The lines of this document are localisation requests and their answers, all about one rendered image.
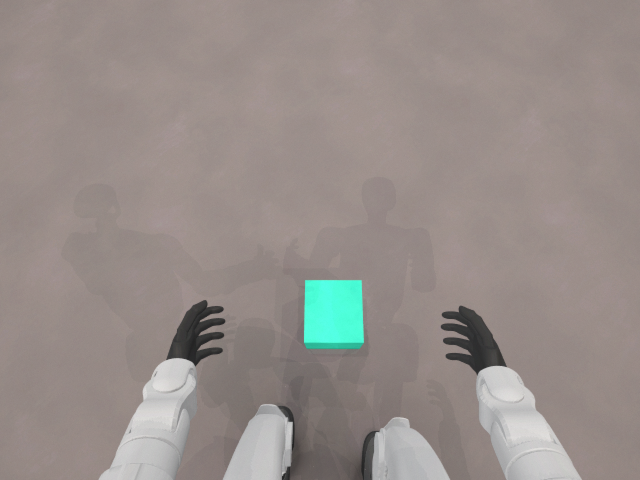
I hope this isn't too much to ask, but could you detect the right robot thigh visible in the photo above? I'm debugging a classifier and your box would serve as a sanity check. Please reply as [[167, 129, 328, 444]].
[[374, 426, 450, 480]]

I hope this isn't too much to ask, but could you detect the right robot forearm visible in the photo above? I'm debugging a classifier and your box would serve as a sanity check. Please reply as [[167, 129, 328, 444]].
[[476, 366, 582, 480]]

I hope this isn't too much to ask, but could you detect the right robot hand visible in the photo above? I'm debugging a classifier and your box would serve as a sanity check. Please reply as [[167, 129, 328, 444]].
[[441, 306, 507, 375]]

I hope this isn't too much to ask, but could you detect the left robot hand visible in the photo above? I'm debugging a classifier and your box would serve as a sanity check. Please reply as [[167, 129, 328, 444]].
[[166, 300, 225, 366]]

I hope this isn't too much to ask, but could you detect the carton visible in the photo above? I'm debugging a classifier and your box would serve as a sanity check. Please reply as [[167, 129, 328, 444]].
[[304, 280, 364, 349]]

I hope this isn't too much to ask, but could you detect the left robot forearm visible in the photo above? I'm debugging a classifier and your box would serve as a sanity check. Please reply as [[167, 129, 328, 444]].
[[99, 358, 197, 480]]

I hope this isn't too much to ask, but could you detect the robot right shin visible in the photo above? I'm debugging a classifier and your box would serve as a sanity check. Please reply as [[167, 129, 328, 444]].
[[372, 417, 410, 480]]

